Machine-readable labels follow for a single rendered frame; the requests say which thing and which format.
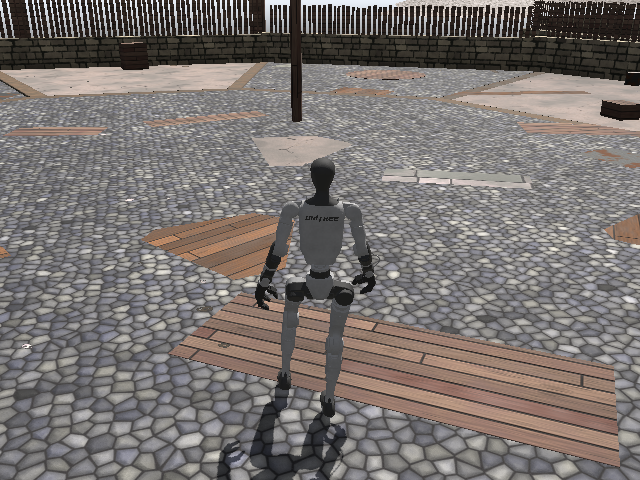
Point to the right robot hand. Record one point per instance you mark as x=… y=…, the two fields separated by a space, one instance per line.
x=360 y=279

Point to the robot right forearm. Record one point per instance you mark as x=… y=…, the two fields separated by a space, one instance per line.
x=366 y=263

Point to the robot head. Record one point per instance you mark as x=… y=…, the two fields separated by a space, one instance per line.
x=322 y=174

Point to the robot right shin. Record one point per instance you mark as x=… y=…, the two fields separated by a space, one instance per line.
x=332 y=371

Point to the left robot upper arm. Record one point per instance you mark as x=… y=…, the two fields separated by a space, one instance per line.
x=289 y=211

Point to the right robot upper arm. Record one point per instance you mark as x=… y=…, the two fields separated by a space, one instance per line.
x=353 y=212

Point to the robot left forearm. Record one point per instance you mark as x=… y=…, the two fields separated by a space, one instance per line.
x=270 y=267

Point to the left robot hand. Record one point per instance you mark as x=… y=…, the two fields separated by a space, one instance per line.
x=260 y=295

